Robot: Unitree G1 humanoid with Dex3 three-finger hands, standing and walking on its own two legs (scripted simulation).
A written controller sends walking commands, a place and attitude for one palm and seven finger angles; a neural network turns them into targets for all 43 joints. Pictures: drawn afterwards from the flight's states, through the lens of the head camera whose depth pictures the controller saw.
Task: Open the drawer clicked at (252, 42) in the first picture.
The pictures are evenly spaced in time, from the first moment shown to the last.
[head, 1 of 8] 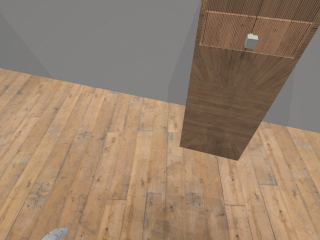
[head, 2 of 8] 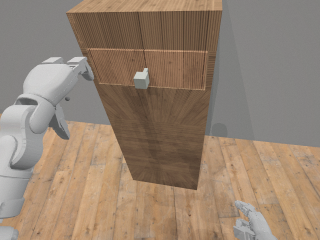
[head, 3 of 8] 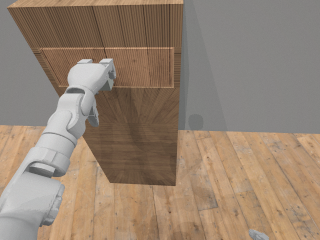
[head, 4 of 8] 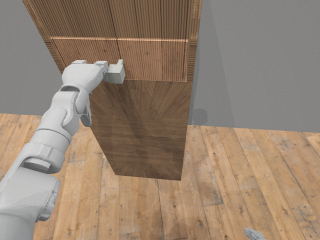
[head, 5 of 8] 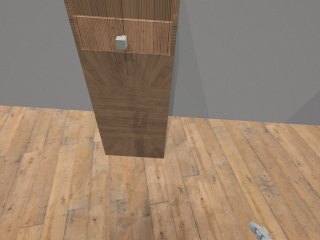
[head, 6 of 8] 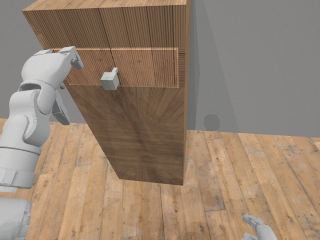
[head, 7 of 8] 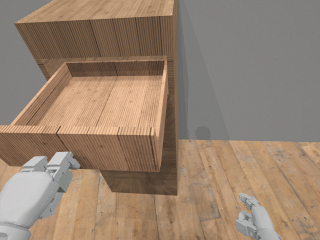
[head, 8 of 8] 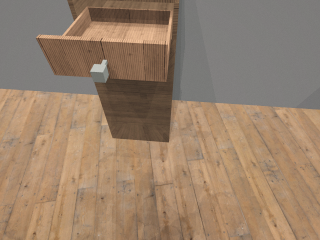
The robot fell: no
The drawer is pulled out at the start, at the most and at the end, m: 0.00 0.30 0.30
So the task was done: yes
